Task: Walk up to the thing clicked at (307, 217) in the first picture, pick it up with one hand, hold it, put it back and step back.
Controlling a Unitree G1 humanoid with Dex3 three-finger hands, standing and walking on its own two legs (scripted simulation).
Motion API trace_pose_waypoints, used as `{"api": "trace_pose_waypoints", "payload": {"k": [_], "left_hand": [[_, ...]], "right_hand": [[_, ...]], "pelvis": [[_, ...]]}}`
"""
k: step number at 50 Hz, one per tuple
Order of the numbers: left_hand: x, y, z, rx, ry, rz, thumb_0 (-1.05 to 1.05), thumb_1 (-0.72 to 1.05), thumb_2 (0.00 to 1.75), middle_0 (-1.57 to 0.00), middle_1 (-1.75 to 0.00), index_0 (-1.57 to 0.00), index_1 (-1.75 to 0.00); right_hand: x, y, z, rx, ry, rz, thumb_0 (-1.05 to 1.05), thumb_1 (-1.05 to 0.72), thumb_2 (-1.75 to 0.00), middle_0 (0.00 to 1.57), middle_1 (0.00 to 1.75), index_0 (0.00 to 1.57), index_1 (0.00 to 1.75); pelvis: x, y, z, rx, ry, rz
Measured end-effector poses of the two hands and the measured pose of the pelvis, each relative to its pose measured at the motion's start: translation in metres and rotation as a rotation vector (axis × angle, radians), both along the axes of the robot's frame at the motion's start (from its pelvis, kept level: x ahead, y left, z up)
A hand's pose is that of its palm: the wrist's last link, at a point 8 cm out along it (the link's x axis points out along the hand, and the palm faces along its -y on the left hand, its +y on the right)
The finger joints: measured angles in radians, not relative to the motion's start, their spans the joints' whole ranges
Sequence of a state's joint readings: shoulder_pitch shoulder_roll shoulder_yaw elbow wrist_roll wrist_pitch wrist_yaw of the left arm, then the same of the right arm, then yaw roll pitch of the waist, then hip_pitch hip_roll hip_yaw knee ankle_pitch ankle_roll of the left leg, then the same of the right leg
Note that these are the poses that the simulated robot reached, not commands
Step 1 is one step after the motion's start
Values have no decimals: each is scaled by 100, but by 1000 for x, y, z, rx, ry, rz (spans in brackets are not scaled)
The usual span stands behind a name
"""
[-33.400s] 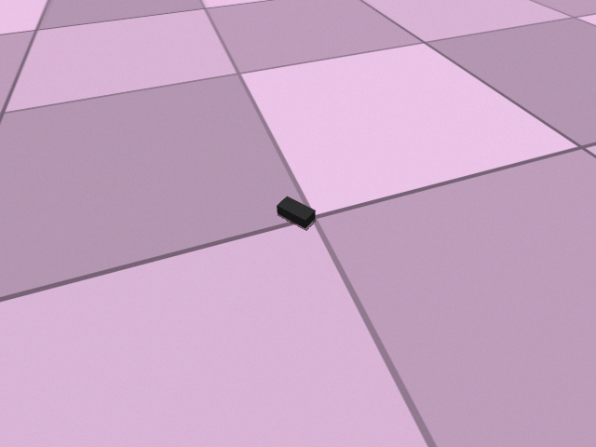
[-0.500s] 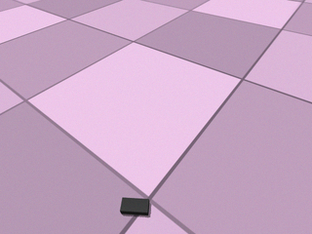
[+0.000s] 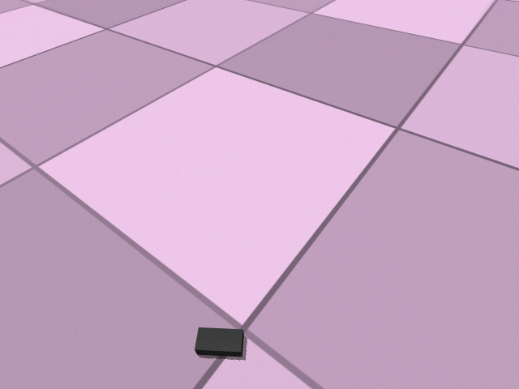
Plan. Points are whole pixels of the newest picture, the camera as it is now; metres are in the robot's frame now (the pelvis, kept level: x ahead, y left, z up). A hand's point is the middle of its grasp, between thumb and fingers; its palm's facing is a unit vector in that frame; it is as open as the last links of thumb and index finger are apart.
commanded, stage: stand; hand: left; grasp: from above
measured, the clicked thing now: (220, 342) +0.46 +0.19 -0.75
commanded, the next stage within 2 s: step back in 1.22 s
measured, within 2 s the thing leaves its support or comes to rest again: neither
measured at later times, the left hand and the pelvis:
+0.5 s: hand out of the picture +0.08 +0.24 -0.16, palm faces +0.02 -0.94 -0.33, open 7.4 cm; pelvis +0.01 +0.00 +0.00, yaw +0 degrees
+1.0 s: hand out of the picture +0.08 +0.24 -0.16, palm faces +0.01 -0.94 -0.34, open 7.4 cm; pelvis +0.01 -0.01 +0.00, yaw +0 degrees
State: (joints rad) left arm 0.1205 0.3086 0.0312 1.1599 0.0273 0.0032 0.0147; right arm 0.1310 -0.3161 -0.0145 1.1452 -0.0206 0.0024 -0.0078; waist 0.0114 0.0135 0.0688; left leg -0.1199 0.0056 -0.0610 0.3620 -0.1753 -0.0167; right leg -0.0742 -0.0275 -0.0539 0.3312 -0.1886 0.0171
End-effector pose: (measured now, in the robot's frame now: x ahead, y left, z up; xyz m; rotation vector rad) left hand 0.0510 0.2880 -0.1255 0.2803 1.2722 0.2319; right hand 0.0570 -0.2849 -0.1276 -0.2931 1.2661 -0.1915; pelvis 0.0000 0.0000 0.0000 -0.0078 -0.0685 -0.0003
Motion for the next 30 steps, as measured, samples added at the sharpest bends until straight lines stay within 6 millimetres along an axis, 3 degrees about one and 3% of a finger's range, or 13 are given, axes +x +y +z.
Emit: {"api": "trace_pose_waypoints", "payload": {"k": [30], "left_hand": [[29, -2, 5, 4, -31, -7, 0, 90, 90, -20, -30, -21, -30]], "right_hand": [[34, -7, 4, -5, -41, 28, 0, -90, -90, 21, 30, 20, 30]], "pelvis": [[15, -5, 1, 3, 15, 0]]}}
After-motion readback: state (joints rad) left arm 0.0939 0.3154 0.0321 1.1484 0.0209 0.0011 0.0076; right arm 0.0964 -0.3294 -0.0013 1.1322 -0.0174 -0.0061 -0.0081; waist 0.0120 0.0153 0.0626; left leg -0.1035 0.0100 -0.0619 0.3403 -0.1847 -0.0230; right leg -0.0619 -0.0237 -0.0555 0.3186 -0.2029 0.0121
